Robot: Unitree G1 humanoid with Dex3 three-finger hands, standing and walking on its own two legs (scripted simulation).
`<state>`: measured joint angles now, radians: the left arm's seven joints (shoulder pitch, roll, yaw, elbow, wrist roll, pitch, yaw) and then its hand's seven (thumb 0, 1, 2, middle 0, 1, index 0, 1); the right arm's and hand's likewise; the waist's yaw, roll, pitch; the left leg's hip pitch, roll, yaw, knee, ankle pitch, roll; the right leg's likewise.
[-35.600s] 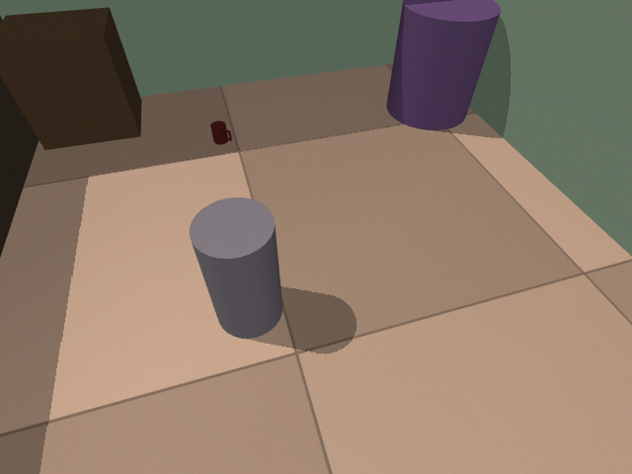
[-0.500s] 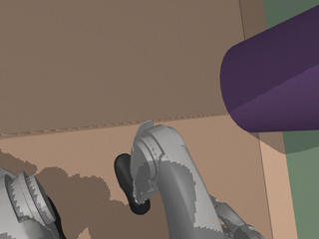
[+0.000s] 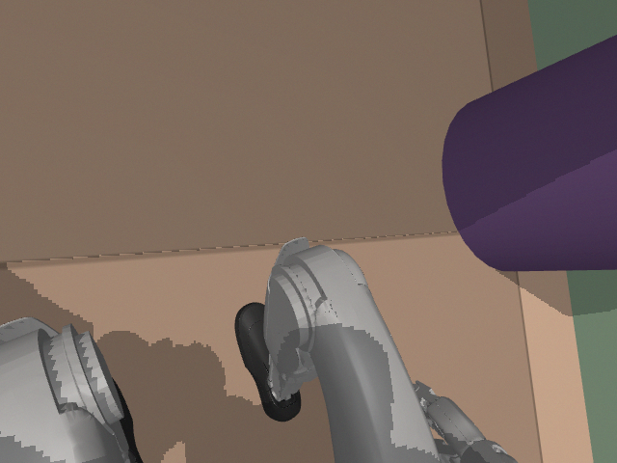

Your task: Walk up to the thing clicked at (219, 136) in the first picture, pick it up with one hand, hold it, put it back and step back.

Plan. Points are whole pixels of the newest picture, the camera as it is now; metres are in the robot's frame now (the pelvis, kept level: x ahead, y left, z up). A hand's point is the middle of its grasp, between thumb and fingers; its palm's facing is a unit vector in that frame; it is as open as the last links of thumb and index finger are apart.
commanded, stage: go down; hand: left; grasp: from above
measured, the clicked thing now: out of the picture +0.48 +0.39 -0.27
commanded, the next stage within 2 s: none
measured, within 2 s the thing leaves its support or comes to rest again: neither
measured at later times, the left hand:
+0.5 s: hand out of the picture +0.46 +0.44 -0.05, palm faces -0.37 -0.11 -0.92, open 13.9 cm
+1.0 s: hand out of the picture +0.44 +0.44 +0.08, palm faces -0.40 -0.14 -0.90, open 13.9 cm
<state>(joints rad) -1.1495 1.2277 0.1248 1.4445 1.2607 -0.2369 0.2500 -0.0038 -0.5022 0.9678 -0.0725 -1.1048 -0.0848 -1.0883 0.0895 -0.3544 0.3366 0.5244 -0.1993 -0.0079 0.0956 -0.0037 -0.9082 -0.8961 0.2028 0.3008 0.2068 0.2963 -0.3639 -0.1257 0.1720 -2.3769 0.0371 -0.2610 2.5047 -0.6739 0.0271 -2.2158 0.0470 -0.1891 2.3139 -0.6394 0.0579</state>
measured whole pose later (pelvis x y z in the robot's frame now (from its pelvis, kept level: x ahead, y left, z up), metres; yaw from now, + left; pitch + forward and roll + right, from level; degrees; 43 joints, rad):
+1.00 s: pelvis -0.01 +0.00 +0.12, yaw +9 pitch +35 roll -9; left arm -1.05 1.01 0.11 1.12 1.10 -0.27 -0.13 0.00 -0.50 0.97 -0.07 -1.12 -0.09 -1.10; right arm 0.20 -0.27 0.13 0.61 -0.05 0.14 0.00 0.00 -0.92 -0.90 0.20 0.30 0.21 0.30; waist -0.24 0.03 -0.08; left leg -2.07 0.04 -0.09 2.05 -0.60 0.04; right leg -1.97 0.00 -0.07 1.96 -0.60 0.05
